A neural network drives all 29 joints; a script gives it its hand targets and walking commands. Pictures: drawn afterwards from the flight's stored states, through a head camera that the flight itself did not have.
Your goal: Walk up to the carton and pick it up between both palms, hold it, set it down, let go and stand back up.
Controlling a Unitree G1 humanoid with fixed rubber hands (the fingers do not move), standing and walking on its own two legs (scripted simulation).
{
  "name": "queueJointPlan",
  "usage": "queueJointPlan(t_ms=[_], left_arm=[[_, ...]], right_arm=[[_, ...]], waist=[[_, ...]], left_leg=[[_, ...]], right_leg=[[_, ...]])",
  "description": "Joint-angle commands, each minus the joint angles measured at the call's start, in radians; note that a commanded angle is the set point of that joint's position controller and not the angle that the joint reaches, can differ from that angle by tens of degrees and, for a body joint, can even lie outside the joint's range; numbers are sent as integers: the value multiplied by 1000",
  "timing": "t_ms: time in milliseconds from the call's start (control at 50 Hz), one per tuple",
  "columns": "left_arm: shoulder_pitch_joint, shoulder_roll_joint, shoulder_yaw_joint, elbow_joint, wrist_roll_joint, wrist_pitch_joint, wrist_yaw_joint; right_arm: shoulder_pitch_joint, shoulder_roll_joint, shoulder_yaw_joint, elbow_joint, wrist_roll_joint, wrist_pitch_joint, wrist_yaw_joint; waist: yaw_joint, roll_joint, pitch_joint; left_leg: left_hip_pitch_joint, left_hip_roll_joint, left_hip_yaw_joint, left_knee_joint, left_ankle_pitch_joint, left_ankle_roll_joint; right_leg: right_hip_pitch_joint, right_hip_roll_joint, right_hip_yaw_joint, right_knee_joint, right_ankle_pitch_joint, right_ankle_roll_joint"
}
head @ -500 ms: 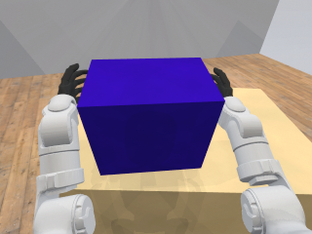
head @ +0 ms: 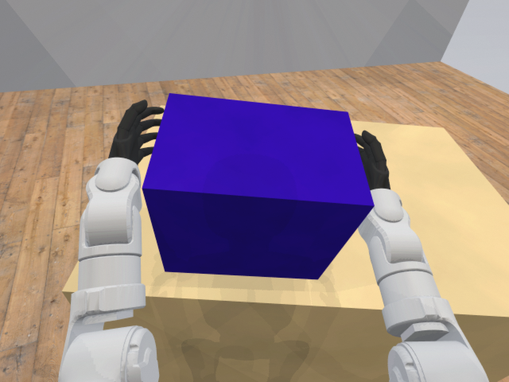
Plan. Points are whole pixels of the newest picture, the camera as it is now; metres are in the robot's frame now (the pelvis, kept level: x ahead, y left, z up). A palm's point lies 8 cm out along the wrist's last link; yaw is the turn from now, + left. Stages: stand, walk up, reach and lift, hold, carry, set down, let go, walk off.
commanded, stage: set down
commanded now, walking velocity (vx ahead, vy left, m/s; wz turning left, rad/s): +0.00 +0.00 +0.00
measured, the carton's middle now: (251, 196) +0.39 -0.01 +0.13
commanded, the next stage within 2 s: none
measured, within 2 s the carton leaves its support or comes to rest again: neither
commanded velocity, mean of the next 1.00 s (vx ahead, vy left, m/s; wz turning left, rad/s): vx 0.00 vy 0.00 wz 0.00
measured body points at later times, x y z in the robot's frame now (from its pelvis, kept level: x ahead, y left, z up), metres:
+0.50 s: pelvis +0.00 +0.01 +0.00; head -0.02 +0.03 +0.45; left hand +0.42 +0.16 +0.20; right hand +0.38 -0.20 +0.17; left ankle +0.01 +0.11 -0.75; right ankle -0.02 -0.12 -0.75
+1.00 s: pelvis +0.01 +0.00 +0.00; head +0.00 +0.03 +0.45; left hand +0.45 +0.15 +0.16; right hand +0.39 -0.21 +0.14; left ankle +0.01 +0.11 -0.75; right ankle -0.02 -0.12 -0.75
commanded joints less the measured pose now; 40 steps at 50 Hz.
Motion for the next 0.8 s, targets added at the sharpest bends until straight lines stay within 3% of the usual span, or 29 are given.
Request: queueJointPlan(t_ms=[0,80,160,220,240,300,340,360,420,440,480,500,580,620,640,660,720,780], left_arm=[[-494,-453,-454,-56,-121,-35,-118],[-480,-455,-470,-62,-131,-33,-120],[-501,-441,-424,6,-100,-35,-136],[-512,-425,-355,59,-69,-45,-143],[-520,-425,-354,91,-60,-49,-148],[-536,-432,-332,115,-65,-70,-141],[-547,-434,-318,158,-66,-78,-145],[-551,-432,-314,159,-59,-85,-143],[-579,-437,-313,184,-72,-111,-139],[-566,-449,-315,196,-64,-117,-140],[-554,-433,-283,257,-50,-123,-142],[-564,-441,-291,247,-51,-127,-145],[-583,-431,-293,262,-68,-144,-136],[-599,-439,-306,251,-79,-166,-128],[-605,-448,-312,248,-76,-177,-124],[-604,-460,-315,261,-82,-184,-116],[-606,-479,-337,258,-84,-198,-101],[-605,-463,-320,289,-66,-197,-110]], right_arm=[[-765,416,361,-326,60,-101,104],[-761,430,387,-345,78,-97,94],[-741,433,347,-263,69,-74,97],[-756,441,311,-225,35,-75,110],[-744,443,298,-205,24,-78,111],[-760,441,276,-197,-8,-99,114],[-760,434,246,-193,-23,-104,114],[-770,424,239,-190,-32,-113,116],[-776,437,224,-175,-49,-131,123],[-780,440,220,-149,-50,-136,122],[-762,443,202,-125,-66,-134,124],[-761,442,203,-134,-71,-138,120],[-770,440,203,-160,-85,-151,118],[-778,436,200,-149,-75,-160,119],[-778,454,206,-143,-74,-164,119],[-773,457,206,-120,-82,-167,124],[-759,448,205,-103,-84,-180,127],[-743,475,201,-68,-94,-167,123]], waist=[[-12,66,-456],[-27,65,-479],[-30,78,-389],[-7,60,-354],[-12,68,-353],[-7,64,-373],[-23,60,-366],[-8,51,-363],[-24,67,-393],[-11,60,-385],[-14,50,-333],[-9,67,-358],[-19,41,-398],[-6,59,-428],[-22,70,-461],[-8,73,-461],[-15,112,-485],[-12,90,-452]], left_leg=[[130,-18,63,22,427,-51],[117,-20,65,35,432,-47],[68,-30,73,-5,300,-38],[43,-26,81,-38,232,-22],[48,-25,92,-48,204,-21],[71,-14,81,-34,246,-29],[77,-20,90,-35,227,-27],[71,-19,90,-36,227,-30],[92,-19,86,-28,236,-39],[91,-15,93,-33,245,-33],[85,-14,92,-40,222,-29],[85,-14,97,-38,239,-31],[87,-13,87,-24,253,-34],[101,-12,84,-19,288,-36],[122,-18,91,-4,319,-44],[126,-4,81,1,341,-51],[181,2,76,34,453,-70],[137,-7,84,19,394,-53]], right_leg=[[84,47,-55,33,364,24],[95,44,-43,45,435,32],[96,30,-41,31,340,31],[78,28,-46,28,276,39],[72,21,-47,22,256,36],[66,32,-58,20,267,29],[46,32,-56,13,246,31],[53,37,-59,9,234,32],[40,31,-63,16,236,27],[27,35,-65,6,226,26],[32,31,-61,0,223,29],[45,31,-60,9,231,31],[52,35,-69,17,266,38],[44,33,-63,25,275,36],[40,37,-63,20,297,33],[27,40,-64,19,285,25],[-2,45,-73,22,315,23],[19,39,-62,27,347,27]])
